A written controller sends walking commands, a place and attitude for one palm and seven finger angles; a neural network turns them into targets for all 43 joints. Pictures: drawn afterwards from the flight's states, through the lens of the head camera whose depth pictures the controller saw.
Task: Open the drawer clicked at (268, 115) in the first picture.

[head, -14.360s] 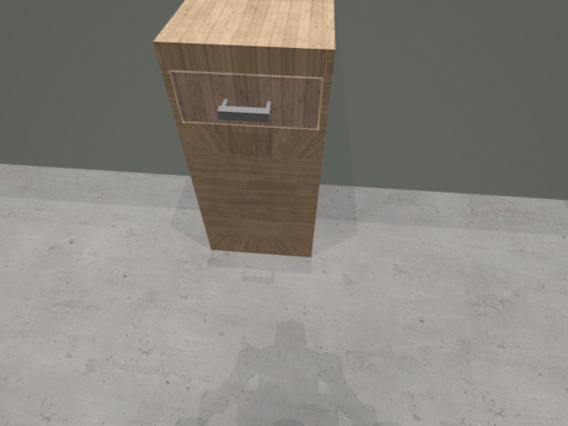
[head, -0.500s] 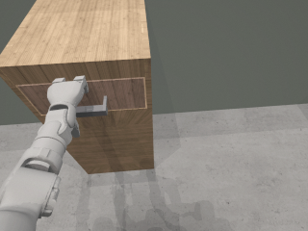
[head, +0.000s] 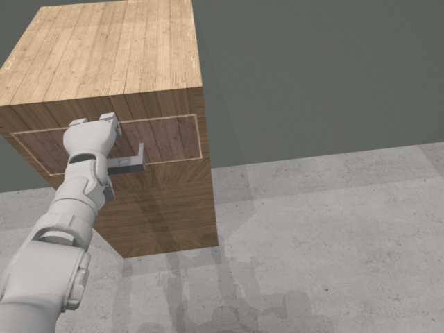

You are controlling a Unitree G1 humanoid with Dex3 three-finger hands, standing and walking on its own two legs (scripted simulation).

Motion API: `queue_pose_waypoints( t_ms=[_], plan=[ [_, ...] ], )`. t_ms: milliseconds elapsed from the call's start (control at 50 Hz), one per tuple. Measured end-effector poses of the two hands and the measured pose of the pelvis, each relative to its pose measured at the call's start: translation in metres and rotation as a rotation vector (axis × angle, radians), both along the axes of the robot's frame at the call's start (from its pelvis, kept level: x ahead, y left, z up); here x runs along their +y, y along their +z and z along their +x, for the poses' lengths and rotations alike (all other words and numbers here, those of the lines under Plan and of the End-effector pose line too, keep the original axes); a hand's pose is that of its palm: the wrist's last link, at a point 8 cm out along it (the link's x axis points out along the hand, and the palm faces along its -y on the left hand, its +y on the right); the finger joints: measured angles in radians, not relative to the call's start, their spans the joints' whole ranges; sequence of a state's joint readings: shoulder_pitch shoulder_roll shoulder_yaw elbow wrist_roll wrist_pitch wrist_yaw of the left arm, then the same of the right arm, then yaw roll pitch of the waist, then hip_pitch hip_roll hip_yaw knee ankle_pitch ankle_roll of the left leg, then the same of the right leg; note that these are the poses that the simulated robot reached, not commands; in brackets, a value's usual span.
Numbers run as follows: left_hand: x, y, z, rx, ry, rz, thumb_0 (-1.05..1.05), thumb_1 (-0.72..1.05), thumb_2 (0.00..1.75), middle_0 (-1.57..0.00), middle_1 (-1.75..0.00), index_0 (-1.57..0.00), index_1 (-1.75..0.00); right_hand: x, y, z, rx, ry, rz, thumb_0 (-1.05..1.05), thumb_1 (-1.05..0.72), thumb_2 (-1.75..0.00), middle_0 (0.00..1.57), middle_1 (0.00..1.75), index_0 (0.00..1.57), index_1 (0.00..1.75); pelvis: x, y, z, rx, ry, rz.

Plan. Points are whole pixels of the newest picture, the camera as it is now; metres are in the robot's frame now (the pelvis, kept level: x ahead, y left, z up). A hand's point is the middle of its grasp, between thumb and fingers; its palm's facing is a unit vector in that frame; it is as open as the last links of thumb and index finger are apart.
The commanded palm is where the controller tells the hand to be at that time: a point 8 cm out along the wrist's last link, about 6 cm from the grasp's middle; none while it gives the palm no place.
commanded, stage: move the hooked fingers above the handle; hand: left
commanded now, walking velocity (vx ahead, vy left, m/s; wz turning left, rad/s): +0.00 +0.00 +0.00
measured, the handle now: (115, 158) +0.50 +0.24 -0.01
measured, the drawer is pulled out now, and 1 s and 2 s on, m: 0.00 0.00 0.00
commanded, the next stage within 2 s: lower the fingers behind the handle in 1.90 s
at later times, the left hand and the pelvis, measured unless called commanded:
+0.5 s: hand (100, 149) +0.46 +0.23 +0.06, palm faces +0.01 +0.00 -1.00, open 13.5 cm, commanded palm +0.43 +0.23 +0.10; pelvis -0.01 +0.01 -0.01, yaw +1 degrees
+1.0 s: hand (100, 159) +0.45 +0.23 +0.05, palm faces -0.06 -0.02 -1.00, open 13.6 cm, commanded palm +0.43 +0.22 +0.10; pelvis +0.00 +0.01 +0.00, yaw +1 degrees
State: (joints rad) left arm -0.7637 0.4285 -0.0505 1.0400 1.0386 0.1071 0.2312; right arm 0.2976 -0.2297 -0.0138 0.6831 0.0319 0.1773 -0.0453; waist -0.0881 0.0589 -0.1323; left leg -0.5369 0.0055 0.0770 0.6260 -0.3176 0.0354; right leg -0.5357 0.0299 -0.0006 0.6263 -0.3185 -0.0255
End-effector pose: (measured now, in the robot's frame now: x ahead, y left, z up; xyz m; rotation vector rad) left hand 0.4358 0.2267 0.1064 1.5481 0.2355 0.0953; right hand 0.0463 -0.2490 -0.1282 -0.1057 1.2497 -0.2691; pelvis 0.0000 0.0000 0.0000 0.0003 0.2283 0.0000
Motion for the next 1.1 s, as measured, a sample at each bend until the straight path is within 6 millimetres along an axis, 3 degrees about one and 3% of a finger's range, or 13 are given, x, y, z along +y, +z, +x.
queue_pose_waypoints(
  t_ms=[100, 220, 360, 500, 620, 740, 840, 880, 920, 1000, 1100],
  plan=[
    [0.018, -0.012, -0.018, 0.061, -0.076, -0.015, 0.00, -0.49, 0.30, -0.33, -1.21, -0.32, -1.21, -0.010, 0.008, -0.003, 0.000, 0.021, -0.051, 0.00, -0.90, -0.90, 0.21, 0.30, 0.20, 0.30, -0.002, 0.001, -0.002, -0.010, 0.015, -0.005],
    [0.005, -0.018, -0.034, -0.025, -0.251, -0.036, 0.00, -0.49, 0.30, -0.33, -1.21, -0.32, -1.20, -0.024, 0.009, 0.000, 0.030, 0.072, -0.108, 0.00, -0.90, -0.90, 0.21, 0.30, 0.20, 0.30, 0.003, -0.005, -0.006, 0.003, 0.049, -0.015],
    [-0.002, -0.001, -0.010, -0.207, -0.181, -0.011, 0.00, -0.49, 0.30, -0.32, -1.20, -0.32, -1.20, -0.019, 0.002, 0.005, 0.007, 0.075, -0.090, 0.00, -0.90, -0.90, 0.20, 0.30, 0.20, 0.30, 0.008, -0.011, -0.011, 0.033, 0.048, -0.017],
    [0.001, 0.012, 0.006, -0.102, -0.033, 0.020, 0.00, -0.49, 0.30, -0.32, -1.20, -0.36, -1.27, 0.002, -0.003, -0.005, 0.017, 0.039, -0.015, 0.00, -0.90, -0.90, 0.20, 0.30, 0.20, 0.30, 0.012, -0.006, -0.007, 0.029, 0.026, -0.014],
    [-0.012, -0.011, -0.001, 0.074, -0.112, -0.024, 0.00, -0.49, 0.30, -0.32, -1.20, -0.34, -1.24, 0.009, 0.001, -0.014, 0.016, 0.018, -0.016, 0.00, -0.90, -0.90, 0.21, 0.30, 0.20, 0.30, 0.012, -0.003, -0.006, 0.002, 0.021, -0.012],
    [-0.031, -0.025, -0.011, -0.040, -0.299, -0.081, 0.00, -0.49, 0.30, -0.32, -1.20, -0.33, -1.21, 0.001, 0.002, -0.020, 0.029, 0.028, -0.064, 0.00, -0.90, -0.90, 0.21, 0.30, 0.20, 0.30, 0.012, -0.008, -0.008, 0.021, 0.019, -0.013],
    [-0.002, -0.006, -0.003, -0.224, -0.179, 0.009, 0.00, -0.49, 0.30, -0.33, -1.20, -0.33, -1.20, -0.005, -0.006, -0.021, 0.055, 0.040, -0.065, 0.00, -0.90, -0.90, 0.20, 0.30, 0.20, 0.30, 0.011, -0.013, -0.010, 0.050, 0.022, -0.014],
    [0.012, 0.001, 0.000, -0.227, -0.098, 0.047, 0.00, -0.49, 0.30, -0.32, -1.20, -0.34, -1.21, -0.006, -0.008, -0.019, 0.063, 0.041, -0.050, 0.00, -0.90, -0.90, 0.20, 0.30, 0.20, 0.30, 0.011, -0.013, -0.010, 0.055, 0.023, -0.015],
    [0.012, 0.004, 0.000, -0.185, -0.058, 0.071, 0.00, -0.49, 0.30, -0.32, -1.20, -0.36, -1.24, -0.005, -0.009, -0.016, 0.066, 0.040, -0.031, 0.00, -0.90, -0.90, 0.20, 0.30, 0.20, 0.30, 0.011, -0.011, -0.008, 0.051, 0.026, -0.016],
    [0.003, -0.002, -0.003, -0.024, 0.005, 0.008, 0.00, -0.49, 0.30, -0.32, -1.20, -0.36, -1.24, -0.003, -0.004, -0.007, 0.040, 0.030, -0.018, 0.00, -0.90, -0.90, 0.20, 0.30, 0.20, 0.30, 0.010, -0.005, -0.004, 0.024, 0.026, -0.014],
    [-0.030, -0.012, -0.009, 0.042, -0.172, -0.079, 0.00, -0.49, 0.30, -0.32, -1.20, -0.34, -1.22, -0.006, 0.007, 0.008, -0.029, 0.033, -0.056, 0.00, -0.90, -0.90, 0.21, 0.30, 0.20, 0.30, 0.007, -0.002, -0.002, -0.007, 0.027, -0.011]
  ],
)
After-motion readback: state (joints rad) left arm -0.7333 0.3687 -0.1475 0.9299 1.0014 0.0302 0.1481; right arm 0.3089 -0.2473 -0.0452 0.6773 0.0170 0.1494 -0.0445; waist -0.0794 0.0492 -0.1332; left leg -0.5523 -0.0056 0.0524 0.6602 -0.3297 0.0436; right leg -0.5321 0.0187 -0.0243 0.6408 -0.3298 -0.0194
